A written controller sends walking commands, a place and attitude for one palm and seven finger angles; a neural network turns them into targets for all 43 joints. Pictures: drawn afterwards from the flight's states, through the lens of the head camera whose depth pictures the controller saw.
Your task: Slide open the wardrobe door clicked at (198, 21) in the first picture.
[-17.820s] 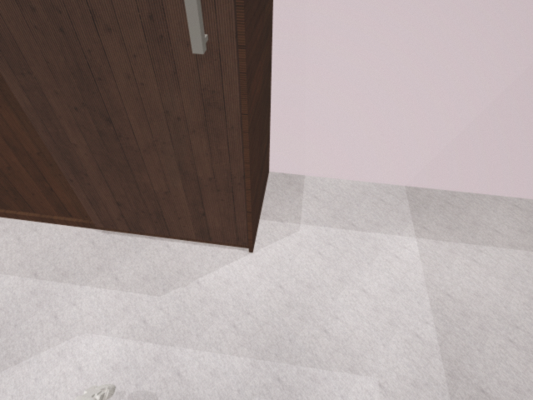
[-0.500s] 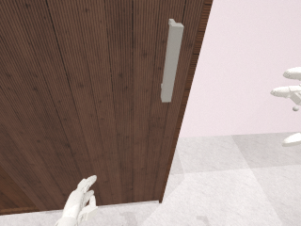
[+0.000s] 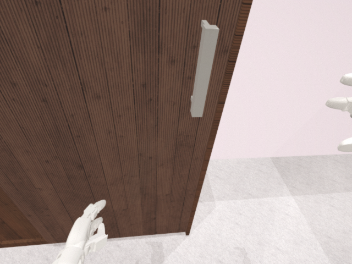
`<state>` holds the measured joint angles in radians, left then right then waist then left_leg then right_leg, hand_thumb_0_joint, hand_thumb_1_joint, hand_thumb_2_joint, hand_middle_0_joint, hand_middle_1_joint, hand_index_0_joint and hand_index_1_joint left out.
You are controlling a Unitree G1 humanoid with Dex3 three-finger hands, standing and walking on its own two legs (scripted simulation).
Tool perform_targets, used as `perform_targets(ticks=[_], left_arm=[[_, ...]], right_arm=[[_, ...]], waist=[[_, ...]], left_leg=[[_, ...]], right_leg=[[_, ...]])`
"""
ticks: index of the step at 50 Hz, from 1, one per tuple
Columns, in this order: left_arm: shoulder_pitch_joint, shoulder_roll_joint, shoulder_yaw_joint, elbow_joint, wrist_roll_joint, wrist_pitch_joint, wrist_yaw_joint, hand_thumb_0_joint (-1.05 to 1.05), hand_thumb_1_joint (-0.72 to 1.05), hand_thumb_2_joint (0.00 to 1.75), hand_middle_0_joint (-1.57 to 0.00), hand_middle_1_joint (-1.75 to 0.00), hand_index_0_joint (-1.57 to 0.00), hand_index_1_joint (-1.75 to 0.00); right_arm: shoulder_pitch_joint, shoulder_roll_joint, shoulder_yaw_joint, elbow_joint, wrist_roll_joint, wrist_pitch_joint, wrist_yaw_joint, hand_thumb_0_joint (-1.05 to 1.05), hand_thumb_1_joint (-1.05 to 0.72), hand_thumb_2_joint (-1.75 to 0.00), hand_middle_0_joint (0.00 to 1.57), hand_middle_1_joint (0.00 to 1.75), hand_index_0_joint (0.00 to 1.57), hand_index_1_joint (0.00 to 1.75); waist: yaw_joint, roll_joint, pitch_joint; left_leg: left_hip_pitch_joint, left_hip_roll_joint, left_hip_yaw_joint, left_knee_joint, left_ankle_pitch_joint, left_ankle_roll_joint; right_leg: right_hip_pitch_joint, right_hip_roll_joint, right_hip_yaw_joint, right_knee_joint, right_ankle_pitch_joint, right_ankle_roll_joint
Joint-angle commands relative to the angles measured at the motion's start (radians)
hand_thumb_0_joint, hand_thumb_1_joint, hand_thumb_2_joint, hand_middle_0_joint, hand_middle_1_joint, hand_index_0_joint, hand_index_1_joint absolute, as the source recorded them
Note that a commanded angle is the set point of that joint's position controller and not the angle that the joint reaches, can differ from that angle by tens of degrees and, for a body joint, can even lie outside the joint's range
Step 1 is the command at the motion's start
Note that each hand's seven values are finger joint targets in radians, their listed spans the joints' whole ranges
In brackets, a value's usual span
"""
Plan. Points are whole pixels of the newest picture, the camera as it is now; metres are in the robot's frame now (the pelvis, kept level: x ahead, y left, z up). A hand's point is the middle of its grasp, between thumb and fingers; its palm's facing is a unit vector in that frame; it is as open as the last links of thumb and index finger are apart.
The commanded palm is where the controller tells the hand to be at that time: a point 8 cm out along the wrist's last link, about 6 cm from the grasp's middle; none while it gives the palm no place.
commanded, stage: raise the hand with hooked fingers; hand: right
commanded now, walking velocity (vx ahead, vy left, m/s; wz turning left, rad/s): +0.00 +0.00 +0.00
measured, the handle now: (200, 71) +0.46 -0.05 +0.26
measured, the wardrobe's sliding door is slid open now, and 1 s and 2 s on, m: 0.00 0.00 0.00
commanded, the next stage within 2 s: move the hooked fingers beside the handle in 0.06 s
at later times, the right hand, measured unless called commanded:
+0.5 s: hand (307, 111) +0.30 -0.22 +0.27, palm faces -0.11 +0.99 -0.12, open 14.0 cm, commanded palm +0.27 -0.28 +0.27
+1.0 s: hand (284, 98) +0.35 -0.20 +0.26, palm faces -0.01 +1.00 -0.07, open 13.9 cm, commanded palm +0.32 -0.24 +0.27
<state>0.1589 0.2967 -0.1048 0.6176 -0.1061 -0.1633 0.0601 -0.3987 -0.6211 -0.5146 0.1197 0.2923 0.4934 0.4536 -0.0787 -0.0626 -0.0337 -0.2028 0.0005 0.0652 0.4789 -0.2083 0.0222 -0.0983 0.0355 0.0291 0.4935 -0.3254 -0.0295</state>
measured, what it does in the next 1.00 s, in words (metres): stands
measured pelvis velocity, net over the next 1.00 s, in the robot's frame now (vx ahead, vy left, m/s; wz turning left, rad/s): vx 0.01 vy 0.01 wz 0.01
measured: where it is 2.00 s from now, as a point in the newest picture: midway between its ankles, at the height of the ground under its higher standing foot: outside the picture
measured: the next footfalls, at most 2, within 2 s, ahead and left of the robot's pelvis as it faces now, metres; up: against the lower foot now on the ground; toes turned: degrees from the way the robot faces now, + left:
none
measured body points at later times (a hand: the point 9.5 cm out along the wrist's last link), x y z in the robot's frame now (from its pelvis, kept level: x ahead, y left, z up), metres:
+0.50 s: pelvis +0.01 +0.00 +0.00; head -0.03 +0.02 +0.45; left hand +0.22 +0.20 -0.06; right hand +0.30 -0.28 +0.28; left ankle +0.04 +0.11 -0.74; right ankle -0.03 -0.10 -0.74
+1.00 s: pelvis +0.01 +0.01 +0.00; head -0.03 +0.03 +0.45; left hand +0.22 +0.22 -0.07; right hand +0.35 -0.26 +0.27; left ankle +0.04 +0.11 -0.74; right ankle -0.03 -0.10 -0.74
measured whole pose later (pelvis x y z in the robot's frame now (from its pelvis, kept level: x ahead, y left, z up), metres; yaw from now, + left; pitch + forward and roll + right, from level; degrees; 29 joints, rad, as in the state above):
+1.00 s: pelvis +0.01 +0.01 +0.00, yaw +0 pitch -2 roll +0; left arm 0.12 0.26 -0.11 0.66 -0.09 -0.10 0.06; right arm -0.52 -0.45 -0.32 0.10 0.26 0.57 0.29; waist -0.05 -0.06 -0.06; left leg -0.22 0.00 0.06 0.48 -0.22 0.03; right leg -0.09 0.04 0.02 0.45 -0.31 -0.02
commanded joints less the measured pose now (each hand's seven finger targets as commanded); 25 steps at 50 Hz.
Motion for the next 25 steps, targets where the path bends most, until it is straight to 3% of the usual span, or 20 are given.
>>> perform_targets(ticks=[1,3,5,8,9,11,13,14,16,18,19,20,21,24,25], left_arm=[[-0.177,0.113,0.051,-0.185,-0.003,-0.053,0.01,0.0,0.9,0.9,-0.2,-0.3,-0.2,-0.3],[-0.193,0.1,0.044,-0.199,0.003,-0.049,0.009,0.0,0.9,0.9,-0.2,-0.3,-0.2,-0.3],[-0.198,0.091,0.038,-0.202,0.012,-0.048,0.005,0.0,0.9,0.9,-0.2,-0.3,-0.2,-0.3],[-0.184,0.09,0.041,-0.179,0.017,-0.047,0.002,0.0,0.9,0.9,-0.2,-0.3,-0.2,-0.3],[-0.187,0.094,0.043,-0.172,0.017,-0.043,-0.002,0.0,0.9,0.9,-0.2,-0.3,-0.2,-0.3],[-0.189,0.093,0.037,-0.157,0.008,-0.043,0.0,0.0,0.9,0.9,-0.2,-0.3,-0.2,-0.3],[-0.185,0.098,0.037,-0.15,0.0,-0.048,0.004,0.0,0.9,0.9,-0.2,-0.3,-0.2,-0.3],[-0.187,0.094,0.039,-0.15,-0.004,-0.048,0.006,0.0,0.9,0.9,-0.2,-0.3,-0.2,-0.3],[-0.187,0.094,0.042,-0.166,-0.004,-0.06,0.009,0.0,0.9,0.9,-0.2,-0.3,-0.2,-0.3],[-0.189,0.087,0.043,-0.179,0.003,-0.066,0.01,0.0,0.9,0.9,-0.2,-0.3,-0.2,-0.3],[-0.194,0.079,0.035,-0.179,0.008,-0.064,0.011,0.0,0.9,0.9,-0.2,-0.3,-0.2,-0.3],[-0.194,0.079,0.035,-0.179,0.011,-0.064,0.013,0.0,0.9,0.9,-0.2,-0.3,-0.2,-0.3],[-0.197,0.074,0.032,-0.175,0.016,-0.064,0.013,0.0,0.9,0.9,-0.2,-0.3,-0.2,-0.3],[-0.195,0.081,0.039,-0.151,0.025,-0.05,0.006,0.0,0.9,0.9,-0.2,-0.3,-0.2,-0.3],[-0.201,0.075,0.034,-0.15,0.025,-0.044,0.003,0.0,0.9,0.9,-0.2,-0.3,-0.2,-0.3]], right_arm=[[-0.306,-0.227,0.004,-0.224,0.019,-0.035,0.056,0.0,0.5,-0.3,0.3,1.2,0.3,1.2],[-0.312,-0.283,-0.07,-0.309,0.053,-0.081,0.083,0.0,0.5,-0.3,0.3,1.2,0.3,1.2],[-0.284,-0.344,-0.16,-0.361,0.086,-0.126,0.082,0.0,0.5,-0.3,0.3,1.2,0.3,1.2],[-0.26,-0.347,-0.192,-0.28,0.087,-0.132,0.048,0.0,0.5,-0.3,0.3,1.2,0.3,1.2],[-0.237,-0.341,-0.188,-0.262,0.079,-0.117,0.032,0.0,0.5,-0.3,0.3,1.2,0.3,1.2],[-0.299,-0.244,-0.078,-0.198,0.058,-0.075,0.016,0.0,0.5,-0.3,0.3,1.2,0.3,1.2],[-0.348,-0.176,0.021,-0.163,0.034,-0.033,0.011,0.0,0.5,-0.3,0.3,1.2,0.3,1.2],[-0.358,-0.14,0.064,-0.165,0.025,-0.021,0.011,0.0,0.5,-0.3,0.3,1.2,0.3,1.2],[-0.434,-0.123,0.114,-0.26,0.01,-0.028,0.015,0.0,0.5,-0.3,0.3,1.2,0.3,1.2],[-0.441,-0.148,0.082,-0.343,0.017,-0.061,0.012,0.0,0.5,-0.3,0.3,1.2,0.3,1.2],[-0.419,-0.135,0.082,-0.365,0.028,-0.08,0.01,0.0,0.5,-0.3,0.3,1.2,0.3,1.2],[-0.445,-0.161,0.046,-0.399,0.038,-0.103,0.003,0.0,0.5,-0.3,0.3,1.2,0.3,1.2],[-0.45,-0.153,0.037,-0.397,0.047,-0.118,-0.006,0.0,0.5,-0.3,0.3,1.2,0.3,1.2],[-0.342,-0.232,-0.09,-0.312,0.052,-0.108,-0.053,0.0,0.5,-0.3,0.3,1.2,0.3,1.2],[-0.347,-0.205,-0.077,-0.304,0.047,-0.088,-0.069,0.0,0.5,-0.3,0.3,1.2,0.3,1.2]], waist=[[0.024,0.038,-0.215],[0.01,0.033,-0.297],[-0.007,0.036,-0.32],[-0.008,0.008,-0.199],[-0.015,-0.008,-0.165],[0.012,-0.067,-0.066],[0.03,-0.129,-0.037],[0.035,-0.092,-0.041],[0.042,-0.077,-0.127],[0.031,-0.053,-0.228],[0.028,-0.009,-0.244],[0.022,-0.006,-0.279],[0.018,-0.002,-0.285],[-0.024,0.022,-0.258],[-0.021,0.015,-0.236]], left_leg=[[0.092,0.028,-0.044,-0.047,0.13,0.006],[0.157,0.023,-0.041,-0.037,0.199,0.007],[0.207,0.025,-0.051,-0.039,0.241,0.009],[0.136,0.016,-0.027,-0.057,0.196,0.015],[0.12,0.019,-0.031,-0.068,0.169,0.018],[0.041,0.025,-0.029,-0.071,0.116,0.019],[-0.002,0.028,-0.03,-0.071,0.075,0.018],[-0.002,0.03,-0.035,-0.075,0.078,0.017],[0.023,0.027,-0.032,-0.06,0.096,0.014],[0.072,0.022,-0.03,-0.05,0.137,0.015],[0.09,0.019,-0.029,-0.049,0.159,0.014],[0.115,0.017,-0.027,-0.046,0.174,0.015],[0.127,0.017,-0.023,-0.043,0.185,0.016],[0.155,0.019,-0.017,-0.05,0.198,0.018],[0.156,0.024,-0.015,-0.043,0.215,0.02]], right_leg=[[-0.027,-0.034,0.033,-0.073,0.244,-0.002],[0.008,-0.024,0.03,-0.065,0.297,-0.006],[-0.006,-0.024,0.025,-0.059,0.328,-0.006],[-0.039,-0.031,0.022,-0.084,0.299,0.0],[-0.056,-0.035,0.019,-0.086,0.289,0.002],[-0.069,-0.039,0.021,-0.103,0.24,0.013],[-0.062,-0.038,0.026,-0.11,0.204,0.02],[-0.05,-0.043,0.027,-0.104,0.208,0.016],[-0.008,-0.038,0.039,-0.102,0.223,0.012],[0.034,-0.033,0.044,-0.093,0.267,0.011],[0.04,-0.036,0.041,-0.089,0.291,0.011],[0.045,-0.032,0.045,-0.092,0.301,0.014],[0.047,-0.03,0.046,-0.096,0.309,0.018],[-0.005,-0.029,0.031,-0.102,0.325,0.016],[-0.024,-0.029,0.026,-0.111,0.339,0.019]])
